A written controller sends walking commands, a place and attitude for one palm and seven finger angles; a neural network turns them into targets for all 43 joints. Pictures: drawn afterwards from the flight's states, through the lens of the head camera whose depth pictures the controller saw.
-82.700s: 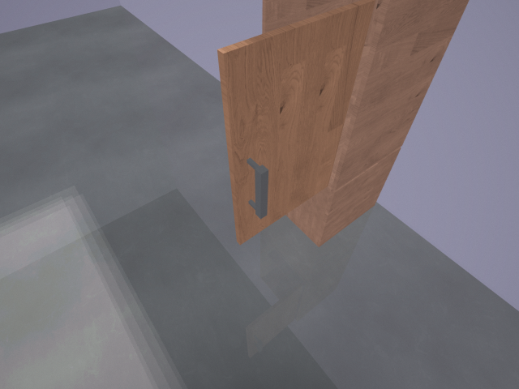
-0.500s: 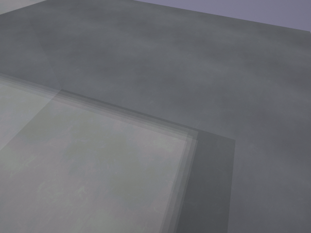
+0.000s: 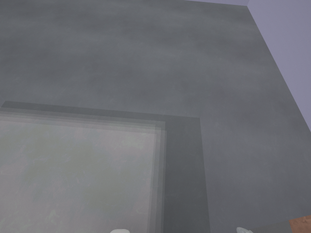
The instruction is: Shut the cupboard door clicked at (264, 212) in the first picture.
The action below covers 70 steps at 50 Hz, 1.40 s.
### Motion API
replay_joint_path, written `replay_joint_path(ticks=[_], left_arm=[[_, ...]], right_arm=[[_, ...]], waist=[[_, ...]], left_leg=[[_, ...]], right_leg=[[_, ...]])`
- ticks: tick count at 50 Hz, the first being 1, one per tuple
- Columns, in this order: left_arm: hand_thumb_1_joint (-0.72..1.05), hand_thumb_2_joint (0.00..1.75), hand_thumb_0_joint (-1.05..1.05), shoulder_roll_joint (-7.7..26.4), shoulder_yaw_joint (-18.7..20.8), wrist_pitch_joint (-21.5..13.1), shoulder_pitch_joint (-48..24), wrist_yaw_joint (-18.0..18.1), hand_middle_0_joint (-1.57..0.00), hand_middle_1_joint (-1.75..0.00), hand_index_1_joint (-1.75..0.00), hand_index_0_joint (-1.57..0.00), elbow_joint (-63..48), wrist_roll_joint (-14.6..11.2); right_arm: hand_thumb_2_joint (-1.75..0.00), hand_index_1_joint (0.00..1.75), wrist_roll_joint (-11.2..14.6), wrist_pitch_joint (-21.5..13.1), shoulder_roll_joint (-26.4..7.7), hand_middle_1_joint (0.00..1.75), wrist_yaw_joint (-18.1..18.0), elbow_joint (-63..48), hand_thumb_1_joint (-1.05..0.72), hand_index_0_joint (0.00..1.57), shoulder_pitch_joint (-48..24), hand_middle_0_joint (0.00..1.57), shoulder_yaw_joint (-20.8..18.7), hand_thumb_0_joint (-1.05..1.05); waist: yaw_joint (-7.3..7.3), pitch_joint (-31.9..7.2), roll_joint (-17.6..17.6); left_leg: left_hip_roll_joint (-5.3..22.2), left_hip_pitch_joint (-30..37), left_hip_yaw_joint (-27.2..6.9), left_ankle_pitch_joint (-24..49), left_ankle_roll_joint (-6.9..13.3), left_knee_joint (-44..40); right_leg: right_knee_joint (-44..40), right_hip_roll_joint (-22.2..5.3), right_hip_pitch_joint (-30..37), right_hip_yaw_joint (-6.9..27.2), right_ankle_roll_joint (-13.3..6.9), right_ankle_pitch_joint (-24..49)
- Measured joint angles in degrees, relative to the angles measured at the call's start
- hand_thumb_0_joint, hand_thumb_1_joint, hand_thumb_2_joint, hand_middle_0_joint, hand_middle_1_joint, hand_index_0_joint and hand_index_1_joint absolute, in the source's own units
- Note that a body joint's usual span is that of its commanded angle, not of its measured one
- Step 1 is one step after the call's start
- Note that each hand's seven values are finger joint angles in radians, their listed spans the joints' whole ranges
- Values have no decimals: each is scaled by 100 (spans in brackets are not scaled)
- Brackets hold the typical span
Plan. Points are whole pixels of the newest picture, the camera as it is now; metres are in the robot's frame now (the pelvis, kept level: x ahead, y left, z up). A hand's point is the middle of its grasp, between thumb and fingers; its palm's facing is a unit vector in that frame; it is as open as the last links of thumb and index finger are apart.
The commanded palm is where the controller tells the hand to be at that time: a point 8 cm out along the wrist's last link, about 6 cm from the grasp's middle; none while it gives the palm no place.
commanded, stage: turn to face it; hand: left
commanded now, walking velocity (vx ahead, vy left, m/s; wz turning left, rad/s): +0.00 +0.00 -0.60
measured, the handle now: out of the picture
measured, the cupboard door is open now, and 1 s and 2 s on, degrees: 10 10 10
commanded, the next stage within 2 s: none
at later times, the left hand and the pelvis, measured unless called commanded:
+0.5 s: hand (109, 217) +0.17 +0.14 -0.13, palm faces -0.31 -0.90 -0.29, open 7.3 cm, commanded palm none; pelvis -0.01 -0.02 +0.00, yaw -18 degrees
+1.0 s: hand (107, 207) +0.20 +0.16 -0.16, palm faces -0.50 -0.84 -0.21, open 7.4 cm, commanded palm none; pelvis +0.03 +0.01 +0.01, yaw -35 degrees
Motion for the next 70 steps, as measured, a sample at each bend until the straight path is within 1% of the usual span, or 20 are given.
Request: replay_joint_path(ticks=[3, 5, 8, 12, 17, 20, 21, 23, 25, 28, 37, 42, 46, 49, 51, 59, 62, 63, 66, 70], left_arm=[[91, 90, 0, 185, 55, 102, -158, -10, -20, -30, -30, -20, -8, -18], [91, 90, 0, 277, 97, 134, -280, -64, -20, -30, -30, -20, -49, 7], [91, 90, 0, 355, 126, 139, -459, -158, -20, -30, -30, -20, -200, 13], [91, 90, 0, 365, 117, 148, -614, -221, -19, -30, -30, -20, -371, 10], [91, 90, 0, 276, 39, 129, -740, -248, -19, -30, -30, -19, -460, 17], [91, 90, 0, 229, -34, 48, -720, -267, -19, -30, -30, -20, -546, 22], [91, 90, 0, 199, -52, -24, -710, -245, -19, -30, -30, -20, -549, 42], [91, 90, 0, 61, -145, -93, -696, -185, -20, -30, -30, -20, -515, 26], [91, 90, 0, -46, -201, -97, -606, -138, -20, -30, -30, -20, -499, 18], [91, 90, 0, -113, -232, -86, -478, -79, -20, -30, -30, -20, -444, -4], [91, 90, 0, -164, -227, -101, -221, -86, -20, -30, -30, -20, -279, 31], [91, 90, 0, -57, -126, -17, -112, -64, -20, -30, -31, -20, -198, 20], [91, 90, 0, 156, -18, 124, -179, -97, -20, -30, -30, -20, -117, -2], [91, 90, 1, 267, 60, 152, -242, -176, -20, -30, -30, -20, -120, 25], [91, 90, 1, 306, 87, 156, -285, -215, -20, -30, -30, -20, -159, 19], [91, 90, 0, 276, 49, 149, -522, -264, -19, -30, -30, -19, -268, 14], [91, 90, 0, 226, -11, 68, -594, -275, -19, -30, -30, -20, -337, 15], [91, 90, 0, 220, -35, -3, -600, -266, -19, -30, -30, -20, -365, 28], [91, 90, 0, 25, -140, -137, -660, -164, -20, -30, -30, -20, -356, 9], [91, 90, 0, -97, -198, -122, -555, -66, -20, -30, -30, -20, -370, -1]], right_arm=[[-90, 30, -79, -76, 136, 30, 9, -95, -91, 20, 3, 20, 111, 1], [-90, 30, -122, -79, 198, 30, -1, -156, -90, 20, 75, 20, 174, 1], [-90, 30, -145, -48, 219, 30, -10, -175, -90, 20, 165, 21, 217, 1], [-90, 30, -142, -26, 167, 30, 9, -117, -90, 20, 263, 21, 183, 1], [-90, 30, -144, 8, 1, 30, 69, -16, -90, 20, 404, 21, 70, 1], [-90, 30, -111, 61, -139, 30, 103, 33, -90, 20, 536, 21, -7, 1], [-90, 30, -92, 103, -198, 30, 112, 61, -90, 20, 548, 21, -39, 1], [-90, 30, -74, 249, -347, 30, 90, 125, -90, 20, 478, 21, -91, 1], [-90, 30, -69, 311, -410, 30, 71, 151, -90, 20, 434, 20, -123, 1], [-90, 30, -74, 286, -389, 30, 90, 119, -91, 20, 374, 20, -115, 1], [-90, 30, -47, 230, -209, 30, 72, -49, -91, 19, 183, 20, -68, 1], [-90, 30, 14, 80, -72, 30, 37, -182, -91, 20, 77, 20, 20, 1], [-90, 30, -86, -32, 105, 30, 15, -266, -90, 20, 82, 20, 167, 1], [-90, 30, -132, -29, 190, 30, -13, -301, -90, 20, 176, 20, 236, 1], [-90, 30, -137, -21, 202, 30, -20, -282, -90, 20, 223, 21, 244, 1], [-90, 30, -141, 11, 46, 30, 55, -90, -90, 20, 401, 21, 94, 1], [-90, 30, -119, 50, -105, 30, 88, -16, -90, 20, 515, 21, 10, 1], [-90, 30, -93, 75, -163, 30, 99, 8, -90, 20, 562, 21, -21, 1], [-90, 30, -56, 266, -396, 30, 49, 123, -90, 20, 487, 20, -95, 1], [-90, 30, -64, 317, -444, 30, 51, 115, -91, 20, 345, 20, -113, 1]], waist=[[30, 17, -117], [-4, 20, -92], [-20, 58, -3], [-57, 91, 132], [-190, 119, 318], [-232, 51, 376], [-217, 27, 405], [-243, 78, 566], [-264, 74, 590], [-262, 58, 471], [-116, -29, 201], [-5, -116, 35], [37, -66, -142], [36, -29, -80], [35, 4, 3], [-112, 91, 304], [-184, 61, 409], [-187, 24, 422], [-240, 83, 633], [-227, 68, 519]], left_leg=[[89, 72, 281, -164, 260, 141], [186, 212, 386, -163, 274, -38], [308, 399, 545, 7, 259, -379], [448, 545, 828, 90, 244, -596], [653, 578, 1170, -75, 130, -368], [789, 437, 1347, -368, -11, 151], [802, 267, 1272, -756, -67, 571], [632, -189, 694, -1364, -95, 1721], [419, -582, 362, -1285, -125, 2611], [298, -918, 176, -799, -219, 3056], [133, -724, -104, -748, -301, 1938], [-37, 47, -70, -352, -194, 116], [21, 220, 246, -213, 230, -59], [178, 428, 426, -131, 265, -338], [279, 537, 539, -59, 257, -501], [644, 664, 1092, -228, 105, -354], [793, 561, 1267, -488, -31, 89], [835, 439, 1274, -613, -67, 390], [619, -205, 549, -1478, -133, 2016], [347, -791, 219, -1064, -236, 2989]], right_leg=[[1588, 34, -563, -171, -2, -983], [2512, 17, -897, -424, 45, -1011], [3014, -118, -1177, -707, 122, -744], [2578, -294, -1200, -885, 169, -536], [1255, -351, -774, -1060, 83, -399], [113, -334, -273, -1151, -63, 390], [33, -306, -256, -1110, -141, 306], [232, -193, -348, -1055, -269, 184], [71, -148, -289, -970, -318, 275], [-335, -89, -154, -802, -343, 539], [-606, 107, -116, -368, -321, 705], [-216, 200, -363, -28, -144, 527], [1550, 168, -1001, -206, -58, -652], [2742, 48, -1359, -536, 73, -648], [2953, -72, -1420, -680, 140, -546], [1396, -355, -864, -1017, 111, -400], [300, -304, -371, -1149, -20, 223], [13, -287, -248, -1127, -200, 420], [226, -175, -315, -1052, -329, 186], [-207, -141, -173, -773, -304, 426]])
